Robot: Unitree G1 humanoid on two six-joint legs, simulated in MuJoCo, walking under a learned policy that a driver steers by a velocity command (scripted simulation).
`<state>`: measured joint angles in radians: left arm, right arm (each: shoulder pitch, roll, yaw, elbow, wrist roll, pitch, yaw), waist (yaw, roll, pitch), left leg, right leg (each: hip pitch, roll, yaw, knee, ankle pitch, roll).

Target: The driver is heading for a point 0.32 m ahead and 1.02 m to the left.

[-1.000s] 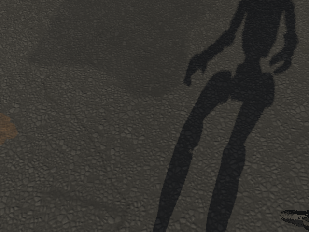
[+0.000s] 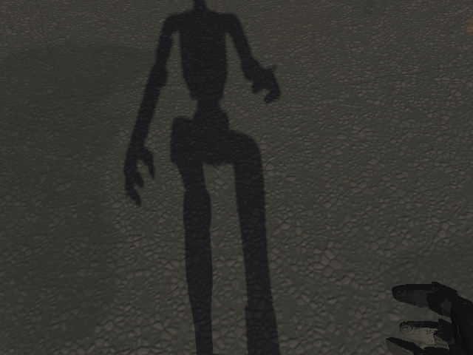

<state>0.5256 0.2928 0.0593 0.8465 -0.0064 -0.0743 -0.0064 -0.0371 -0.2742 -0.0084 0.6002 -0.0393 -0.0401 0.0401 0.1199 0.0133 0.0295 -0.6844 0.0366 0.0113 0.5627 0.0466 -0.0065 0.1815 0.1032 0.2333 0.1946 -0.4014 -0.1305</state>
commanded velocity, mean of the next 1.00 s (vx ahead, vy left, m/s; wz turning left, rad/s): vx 0.16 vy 0.00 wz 0.67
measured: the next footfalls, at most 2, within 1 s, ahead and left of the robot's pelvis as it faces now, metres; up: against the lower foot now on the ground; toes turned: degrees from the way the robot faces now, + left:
left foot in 0.04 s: +0.27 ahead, +0.11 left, +0.00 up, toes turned +0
right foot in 0.46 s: +0.46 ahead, -0.06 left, +0.00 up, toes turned +27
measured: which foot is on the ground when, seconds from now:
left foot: up 0.00-0.02, down 0.04-0.46, up 0.48-0.88, down 0.90-1.00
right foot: down 0.00-0.04, up 0.06-0.44, down 0.46-0.90, up 0.92-1.00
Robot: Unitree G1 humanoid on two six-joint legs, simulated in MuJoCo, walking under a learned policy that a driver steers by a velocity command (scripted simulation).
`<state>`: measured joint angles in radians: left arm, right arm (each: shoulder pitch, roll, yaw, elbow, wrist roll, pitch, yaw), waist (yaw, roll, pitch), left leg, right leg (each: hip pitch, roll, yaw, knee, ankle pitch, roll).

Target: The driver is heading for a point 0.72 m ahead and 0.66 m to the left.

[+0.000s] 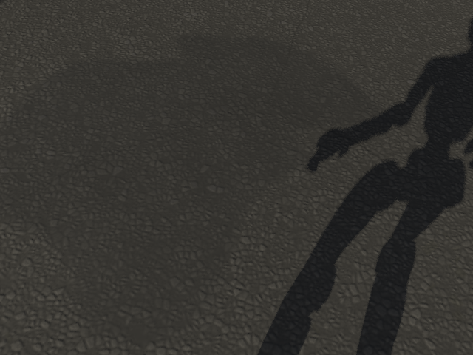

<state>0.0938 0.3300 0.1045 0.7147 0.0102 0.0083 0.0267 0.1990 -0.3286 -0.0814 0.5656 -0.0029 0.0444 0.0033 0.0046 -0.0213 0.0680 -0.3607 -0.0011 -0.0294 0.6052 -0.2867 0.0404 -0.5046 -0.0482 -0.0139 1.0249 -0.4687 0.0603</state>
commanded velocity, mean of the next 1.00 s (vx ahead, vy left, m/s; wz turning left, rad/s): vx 0.00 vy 0.00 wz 0.99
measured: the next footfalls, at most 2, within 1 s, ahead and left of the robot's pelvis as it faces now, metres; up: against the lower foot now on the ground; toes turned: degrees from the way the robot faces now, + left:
right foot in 0.34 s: +0.15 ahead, -0.10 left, +0.00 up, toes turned +29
left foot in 0.78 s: -0.01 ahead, +0.14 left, +0.00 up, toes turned +48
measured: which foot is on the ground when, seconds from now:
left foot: down 0.00-0.34, up 0.36-0.76, down 0.78-1.00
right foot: up 0.00-0.32, down 0.34-0.76, up 0.78-1.00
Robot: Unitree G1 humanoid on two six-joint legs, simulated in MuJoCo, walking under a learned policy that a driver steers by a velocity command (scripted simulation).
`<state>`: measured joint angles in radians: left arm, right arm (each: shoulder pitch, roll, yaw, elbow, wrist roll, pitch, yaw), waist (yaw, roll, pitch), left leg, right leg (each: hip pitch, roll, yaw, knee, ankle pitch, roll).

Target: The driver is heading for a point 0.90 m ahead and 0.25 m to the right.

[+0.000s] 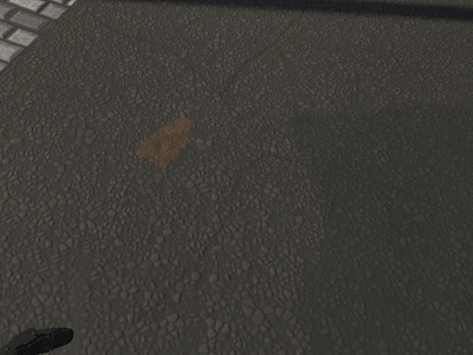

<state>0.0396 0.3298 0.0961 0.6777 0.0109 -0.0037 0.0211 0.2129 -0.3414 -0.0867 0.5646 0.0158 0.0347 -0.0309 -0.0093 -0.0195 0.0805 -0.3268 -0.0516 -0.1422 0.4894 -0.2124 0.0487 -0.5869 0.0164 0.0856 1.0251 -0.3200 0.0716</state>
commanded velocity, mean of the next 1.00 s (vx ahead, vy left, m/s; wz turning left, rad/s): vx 0.29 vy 0.00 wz -0.33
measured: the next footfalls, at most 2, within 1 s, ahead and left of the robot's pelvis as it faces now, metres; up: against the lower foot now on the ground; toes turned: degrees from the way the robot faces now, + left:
right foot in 0.24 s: +0.13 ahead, -0.13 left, +0.00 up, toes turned +14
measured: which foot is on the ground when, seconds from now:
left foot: down 0.00-1.00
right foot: up 0.00-0.22, down 0.24-0.54, up 0.56-1.00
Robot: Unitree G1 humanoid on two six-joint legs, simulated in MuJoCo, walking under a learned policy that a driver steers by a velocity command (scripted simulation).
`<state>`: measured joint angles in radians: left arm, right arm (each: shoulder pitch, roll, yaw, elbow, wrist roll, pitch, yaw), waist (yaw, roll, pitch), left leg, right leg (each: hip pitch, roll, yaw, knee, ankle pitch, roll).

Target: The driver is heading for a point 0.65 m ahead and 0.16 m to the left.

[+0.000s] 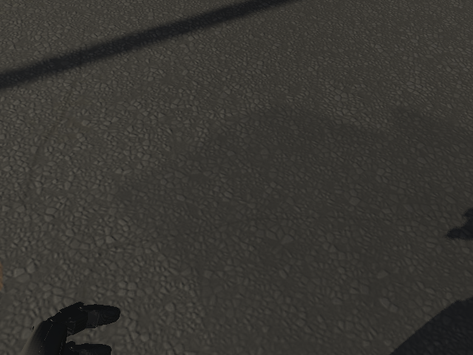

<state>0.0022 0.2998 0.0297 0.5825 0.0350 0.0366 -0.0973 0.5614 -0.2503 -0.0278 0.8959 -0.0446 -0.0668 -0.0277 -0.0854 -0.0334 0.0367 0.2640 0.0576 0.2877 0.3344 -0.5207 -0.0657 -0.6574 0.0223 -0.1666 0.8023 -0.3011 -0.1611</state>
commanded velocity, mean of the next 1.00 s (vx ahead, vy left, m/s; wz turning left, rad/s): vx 0.76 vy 0.00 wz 0.18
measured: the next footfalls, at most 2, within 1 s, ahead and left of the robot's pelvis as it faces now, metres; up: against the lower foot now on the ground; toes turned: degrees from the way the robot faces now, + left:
right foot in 0.02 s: +0.17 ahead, -0.05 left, +0.00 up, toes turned -7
left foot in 0.48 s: +0.63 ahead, -0.03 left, +0.00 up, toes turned +3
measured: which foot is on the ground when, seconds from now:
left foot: down 0.00-0.02, up 0.04-0.46, down 0.48-0.86, up 0.88-1.00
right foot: up 0.00-0.00, down 0.02-0.48, up 0.50-0.82, down 0.84-1.00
